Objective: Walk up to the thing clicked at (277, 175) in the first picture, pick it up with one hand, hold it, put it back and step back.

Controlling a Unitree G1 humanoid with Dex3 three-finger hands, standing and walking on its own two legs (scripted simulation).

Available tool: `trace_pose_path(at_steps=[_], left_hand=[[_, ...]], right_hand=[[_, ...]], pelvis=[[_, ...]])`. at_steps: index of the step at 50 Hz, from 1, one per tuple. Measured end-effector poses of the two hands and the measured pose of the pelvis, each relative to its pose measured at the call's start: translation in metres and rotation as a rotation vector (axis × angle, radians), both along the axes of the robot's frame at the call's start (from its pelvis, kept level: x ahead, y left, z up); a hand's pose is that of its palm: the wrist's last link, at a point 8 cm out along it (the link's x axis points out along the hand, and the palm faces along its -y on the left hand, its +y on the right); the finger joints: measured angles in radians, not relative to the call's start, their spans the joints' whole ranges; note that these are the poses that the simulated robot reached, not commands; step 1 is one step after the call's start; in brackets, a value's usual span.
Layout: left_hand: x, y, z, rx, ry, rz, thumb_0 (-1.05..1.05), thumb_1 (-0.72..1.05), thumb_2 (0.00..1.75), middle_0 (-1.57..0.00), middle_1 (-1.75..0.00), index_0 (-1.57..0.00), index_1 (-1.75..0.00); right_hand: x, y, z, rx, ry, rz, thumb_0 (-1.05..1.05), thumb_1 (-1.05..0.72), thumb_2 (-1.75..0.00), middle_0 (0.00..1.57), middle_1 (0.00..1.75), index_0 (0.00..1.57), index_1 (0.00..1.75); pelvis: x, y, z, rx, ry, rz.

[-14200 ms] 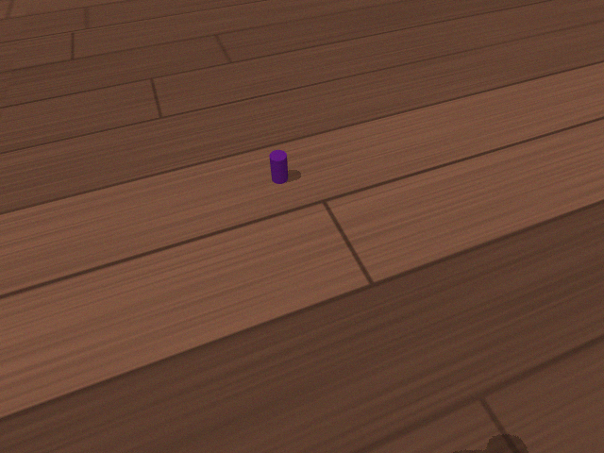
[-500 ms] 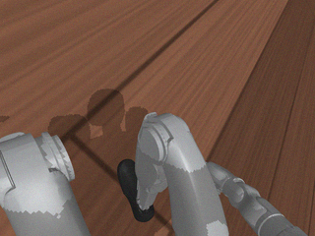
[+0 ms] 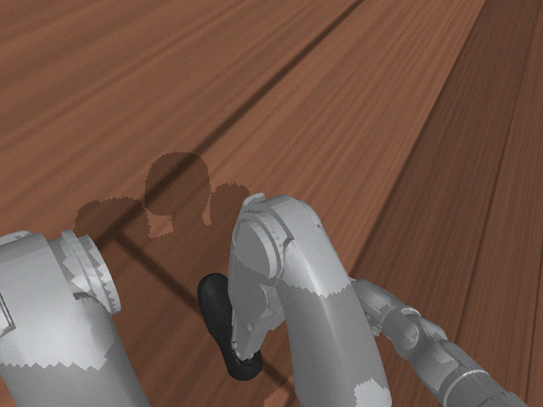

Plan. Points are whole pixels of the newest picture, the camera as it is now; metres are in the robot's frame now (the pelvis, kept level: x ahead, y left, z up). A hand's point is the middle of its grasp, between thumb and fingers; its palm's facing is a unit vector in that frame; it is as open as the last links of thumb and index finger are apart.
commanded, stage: settle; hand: left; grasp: from the side
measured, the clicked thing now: out of the picture +0.41 +0.35 -0.20
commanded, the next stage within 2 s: lift in 2.00 s
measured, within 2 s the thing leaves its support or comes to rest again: leaves its support in 0.26 s
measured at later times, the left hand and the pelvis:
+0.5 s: hand out of the picture +0.40 +0.36 -0.12, palm faces +0.46 -0.89 -0.02, open 11.3 cm; pelvis +0.00 +0.00 +0.01, yaw +1 degrees
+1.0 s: hand out of the picture +0.37 +0.37 -0.02, palm faces +0.47 -0.88 -0.05, open 11.3 cm; pelvis +0.02 -0.01 +0.04, yaw +6 degrees
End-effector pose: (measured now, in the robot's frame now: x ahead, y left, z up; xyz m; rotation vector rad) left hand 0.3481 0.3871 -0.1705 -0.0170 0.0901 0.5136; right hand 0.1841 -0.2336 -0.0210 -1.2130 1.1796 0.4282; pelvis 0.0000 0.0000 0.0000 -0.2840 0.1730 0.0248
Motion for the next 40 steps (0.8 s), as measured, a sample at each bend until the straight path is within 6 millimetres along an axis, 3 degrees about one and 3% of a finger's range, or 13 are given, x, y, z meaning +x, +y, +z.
trace_pose_path(at_steps=[15, 23, 40], left_hand=[[0.011, -0.004, 0.005, 0.009, -0.039, -0.017, -0.01, -0.43, 0.83, -0.67, -0.95, -0.67, -0.97], [0.006, 0.008, 0.039, 0.050, -0.070, -0.029, -0.02, -0.55, 0.92, -0.70, -1.03, -0.71, -1.05], [-0.024, 0.024, 0.115, 0.061, -0.071, -0.022, -0.02, -0.58, 0.97, -0.70, -1.05, -0.70, -1.07]], right_hand=[[0.000, 0.001, -0.001, 0.002, 0.006, -0.020, 0.00, -0.90, -0.90, 0.21, 0.30, 0.21, 0.30], [0.010, -0.001, -0.003, 0.048, -0.033, -0.050, 0.00, -0.91, -0.90, 0.21, 0.30, 0.21, 0.30], [0.027, 0.007, -0.009, 0.213, -0.099, -0.228, 0.00, -0.89, -0.90, 0.21, 0.30, 0.21, 0.30]], pelvis=[[0.002, -0.001, 0.002, -0.002, 0.009, 0.000], [0.003, -0.004, 0.006, 0.013, 0.040, 0.014], [0.011, -0.008, 0.028, 0.049, 0.183, 0.054]])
